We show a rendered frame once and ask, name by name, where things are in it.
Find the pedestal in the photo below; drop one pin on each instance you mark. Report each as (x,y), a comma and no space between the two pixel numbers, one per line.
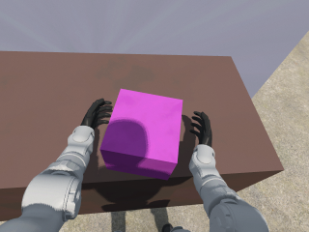
(44,96)

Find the carton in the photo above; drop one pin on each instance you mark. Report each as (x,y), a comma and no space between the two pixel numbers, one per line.
(143,135)

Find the right robot forearm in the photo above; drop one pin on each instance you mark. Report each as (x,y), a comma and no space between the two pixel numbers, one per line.
(211,187)

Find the left robot hand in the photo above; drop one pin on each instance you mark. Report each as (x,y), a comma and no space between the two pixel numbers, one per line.
(91,118)

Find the right robot upper arm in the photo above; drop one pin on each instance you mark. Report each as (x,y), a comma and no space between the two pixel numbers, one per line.
(227,217)

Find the right robot hand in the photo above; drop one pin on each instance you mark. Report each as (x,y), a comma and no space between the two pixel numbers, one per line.
(205,134)

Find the left robot forearm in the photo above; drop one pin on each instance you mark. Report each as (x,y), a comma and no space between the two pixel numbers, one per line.
(74,159)

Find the left robot upper arm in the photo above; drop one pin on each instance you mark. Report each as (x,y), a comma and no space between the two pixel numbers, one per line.
(51,200)

